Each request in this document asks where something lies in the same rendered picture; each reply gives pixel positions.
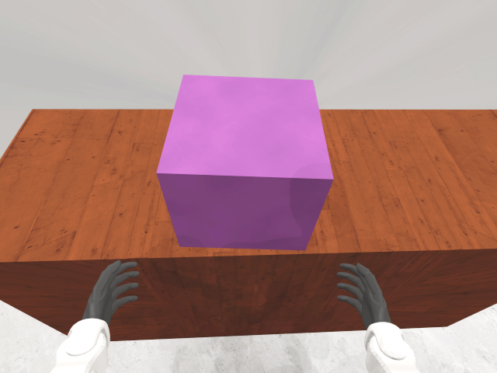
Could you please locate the carton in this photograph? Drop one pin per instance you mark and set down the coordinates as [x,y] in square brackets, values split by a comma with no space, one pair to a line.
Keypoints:
[245,163]

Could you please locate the pedestal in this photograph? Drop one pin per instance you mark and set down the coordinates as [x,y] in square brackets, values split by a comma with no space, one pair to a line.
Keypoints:
[414,200]

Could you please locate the robot left forearm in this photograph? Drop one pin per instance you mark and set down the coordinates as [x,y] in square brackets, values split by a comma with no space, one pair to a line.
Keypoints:
[86,348]

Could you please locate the robot left hand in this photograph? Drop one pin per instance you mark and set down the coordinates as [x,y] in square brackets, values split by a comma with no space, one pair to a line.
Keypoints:
[102,302]

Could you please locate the robot right hand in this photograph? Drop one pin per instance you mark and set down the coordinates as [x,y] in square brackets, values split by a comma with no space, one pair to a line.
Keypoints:
[370,304]

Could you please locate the robot right forearm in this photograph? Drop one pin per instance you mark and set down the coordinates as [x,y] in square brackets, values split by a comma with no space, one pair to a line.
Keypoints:
[387,351]

